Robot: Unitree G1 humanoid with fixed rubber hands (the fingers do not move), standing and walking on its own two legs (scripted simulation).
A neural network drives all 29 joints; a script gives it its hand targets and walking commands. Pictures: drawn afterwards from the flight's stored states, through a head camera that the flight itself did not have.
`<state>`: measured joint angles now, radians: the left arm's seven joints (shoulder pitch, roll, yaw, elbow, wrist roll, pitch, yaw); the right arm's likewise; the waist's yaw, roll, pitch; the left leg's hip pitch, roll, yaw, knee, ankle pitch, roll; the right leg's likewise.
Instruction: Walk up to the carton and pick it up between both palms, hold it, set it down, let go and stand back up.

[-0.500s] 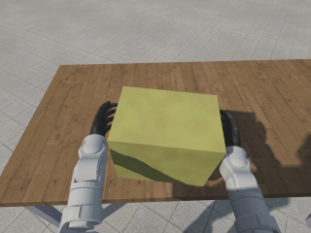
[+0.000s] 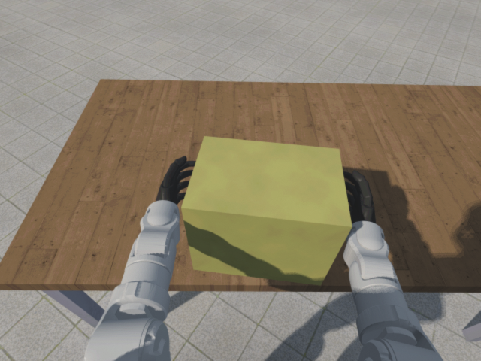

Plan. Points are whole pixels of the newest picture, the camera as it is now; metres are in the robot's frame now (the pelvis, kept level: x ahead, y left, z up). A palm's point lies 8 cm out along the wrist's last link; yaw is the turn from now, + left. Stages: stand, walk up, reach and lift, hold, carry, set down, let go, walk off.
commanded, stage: set down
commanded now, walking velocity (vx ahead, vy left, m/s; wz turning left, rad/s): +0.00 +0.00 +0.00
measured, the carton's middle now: (263, 211) +0.38 -0.02 +0.02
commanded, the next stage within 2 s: none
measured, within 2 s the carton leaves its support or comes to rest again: rests again in 0.48 s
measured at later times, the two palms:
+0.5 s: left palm (178, 192) +0.41 +0.14 +0.03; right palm (355, 218) +0.36 -0.19 +0.01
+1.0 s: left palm (174, 195) +0.40 +0.15 +0.03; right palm (354, 213) +0.37 -0.19 +0.02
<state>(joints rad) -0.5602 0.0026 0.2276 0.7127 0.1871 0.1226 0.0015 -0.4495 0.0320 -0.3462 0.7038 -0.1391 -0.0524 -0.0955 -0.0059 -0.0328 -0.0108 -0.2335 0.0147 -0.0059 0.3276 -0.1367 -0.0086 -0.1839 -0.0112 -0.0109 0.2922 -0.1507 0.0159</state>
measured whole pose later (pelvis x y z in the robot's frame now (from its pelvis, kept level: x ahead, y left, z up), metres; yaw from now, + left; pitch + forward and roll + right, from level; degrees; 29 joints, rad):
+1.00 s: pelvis +0.01 +0.00 -0.01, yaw -2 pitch +11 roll -1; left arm -0.69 0.10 0.18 1.11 0.04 -0.25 0.06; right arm -0.61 -0.10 -0.15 1.06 0.05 -0.30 -0.12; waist 0.00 0.02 -0.10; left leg -0.45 0.05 0.02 0.43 -0.18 -0.01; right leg -0.39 0.01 0.00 0.35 -0.16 0.01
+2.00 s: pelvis -0.05 -0.01 -0.03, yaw -1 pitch +7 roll -1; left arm -0.56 0.35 -0.11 1.03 -0.37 -0.20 0.00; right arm -0.42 -0.17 -0.05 0.80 0.23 -0.07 -0.08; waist -0.02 -0.04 -0.11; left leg -0.54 0.04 -0.01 0.61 -0.20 -0.02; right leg -0.50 0.01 -0.01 0.60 -0.22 0.00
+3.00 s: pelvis -0.01 +0.00 -0.01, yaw -2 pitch -6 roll -1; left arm 0.09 0.32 -0.04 0.36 -0.25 -0.01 -0.02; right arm 0.20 -0.10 0.02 0.36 0.20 -0.09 -0.10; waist 0.03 -0.01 0.04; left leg -0.12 0.04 0.02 0.43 -0.21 -0.02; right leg -0.08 0.01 0.03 0.38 -0.20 0.01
